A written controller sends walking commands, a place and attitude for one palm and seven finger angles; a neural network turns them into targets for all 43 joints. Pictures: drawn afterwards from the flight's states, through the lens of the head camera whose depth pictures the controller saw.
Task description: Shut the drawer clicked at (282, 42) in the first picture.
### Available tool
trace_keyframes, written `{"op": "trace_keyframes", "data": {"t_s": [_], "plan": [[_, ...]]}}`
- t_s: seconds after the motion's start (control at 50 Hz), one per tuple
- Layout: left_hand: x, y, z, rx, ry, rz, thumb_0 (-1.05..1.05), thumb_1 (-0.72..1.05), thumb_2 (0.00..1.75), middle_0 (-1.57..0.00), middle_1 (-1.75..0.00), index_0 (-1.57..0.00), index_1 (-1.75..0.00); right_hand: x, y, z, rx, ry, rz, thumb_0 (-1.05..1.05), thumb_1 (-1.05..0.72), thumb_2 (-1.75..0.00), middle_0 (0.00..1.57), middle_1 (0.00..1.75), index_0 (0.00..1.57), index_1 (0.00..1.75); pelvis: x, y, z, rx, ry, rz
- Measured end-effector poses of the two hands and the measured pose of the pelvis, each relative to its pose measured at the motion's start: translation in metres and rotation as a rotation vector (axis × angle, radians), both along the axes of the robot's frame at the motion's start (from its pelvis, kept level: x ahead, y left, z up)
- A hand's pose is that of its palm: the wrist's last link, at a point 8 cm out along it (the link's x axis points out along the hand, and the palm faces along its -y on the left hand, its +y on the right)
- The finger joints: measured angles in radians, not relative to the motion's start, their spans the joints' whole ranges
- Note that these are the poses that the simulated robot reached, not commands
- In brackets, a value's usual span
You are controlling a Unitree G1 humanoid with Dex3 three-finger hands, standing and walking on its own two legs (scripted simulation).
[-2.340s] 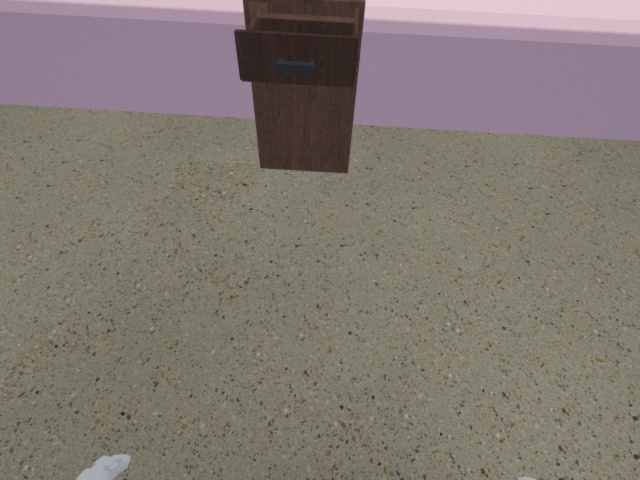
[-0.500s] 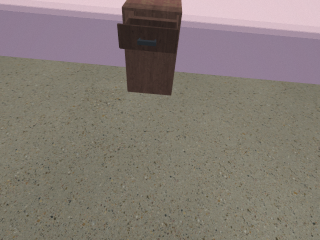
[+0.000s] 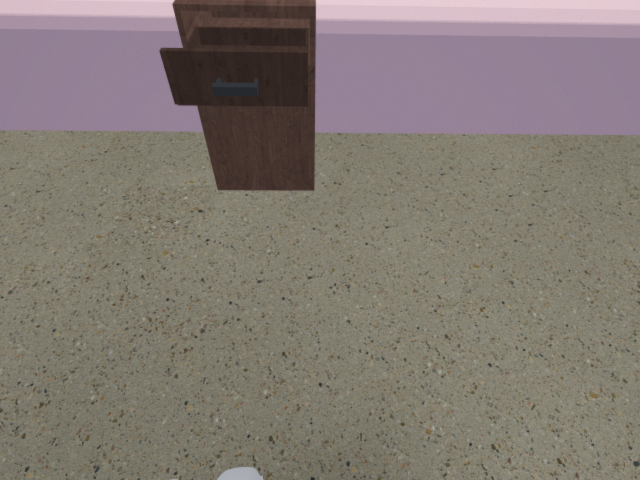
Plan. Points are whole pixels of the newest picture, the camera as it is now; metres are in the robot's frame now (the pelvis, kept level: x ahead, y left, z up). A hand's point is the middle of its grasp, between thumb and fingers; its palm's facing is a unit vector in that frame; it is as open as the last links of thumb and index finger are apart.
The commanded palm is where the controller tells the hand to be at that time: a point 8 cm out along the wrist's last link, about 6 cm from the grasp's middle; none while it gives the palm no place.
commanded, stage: walk to a spot facing it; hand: left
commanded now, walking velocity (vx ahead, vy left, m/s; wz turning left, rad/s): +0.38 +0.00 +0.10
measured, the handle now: (236, 85) +1.11 +0.26 -0.08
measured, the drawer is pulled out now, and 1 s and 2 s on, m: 0.28 0.28 0.28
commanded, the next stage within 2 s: turn to face it in 0.94 s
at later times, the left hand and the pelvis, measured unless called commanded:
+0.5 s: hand out of the picture +0.14 +0.23 -0.17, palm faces +0.11 -0.98 -0.13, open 7.4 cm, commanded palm none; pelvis +0.21 +0.06 +0.01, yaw +0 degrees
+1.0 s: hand (248, 262) +0.54 +0.16 -0.16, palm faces -0.08 -0.97 -0.21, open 7.3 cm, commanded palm none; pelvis +0.41 -0.01 +0.00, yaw -6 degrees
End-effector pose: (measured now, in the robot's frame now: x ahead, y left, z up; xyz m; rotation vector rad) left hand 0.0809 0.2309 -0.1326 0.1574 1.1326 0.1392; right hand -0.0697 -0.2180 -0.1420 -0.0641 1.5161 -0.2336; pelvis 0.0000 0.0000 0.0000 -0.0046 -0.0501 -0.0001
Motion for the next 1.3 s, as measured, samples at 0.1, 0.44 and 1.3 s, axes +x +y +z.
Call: {"op": "trace_keyframes", "data": {"t_s": [0.1,0.44,1.3], "plan": [[-0.007,0.005,0.005,0.008,0.087,0.036,-0.01,0.94,0.90,-0.20,-0.30,-0.20,-0.30,0.129,-0.014,0.013,-0.030,-0.244,0.066,0.01,-0.92,-0.90,0.19,0.30,0.19,0.30,0.040,0.000,0.010,-0.015,0.013,0.006],[0.005,0.030,-0.018,-0.115,0.440,0.183,0.01,0.91,0.90,-0.20,-0.30,-0.20,-0.30,0.366,0.062,0.024,-0.030,-0.422,0.240,0.01,-0.91,-0.90,0.19,0.30,0.20,0.30,0.189,0.059,0.000,-0.018,0.016,0.020],[0.423,-0.033,0.002,-0.041,0.164,0.045,0.00,0.93,0.90,-0.20,-0.30,-0.20,-0.30,0.589,-0.031,0.015,-0.031,-0.222,0.076,0.01,-0.94,-0.90,0.19,0.30,0.19,0.30,0.495,-0.017,0.014,-0.022,0.019,-0.027]]}}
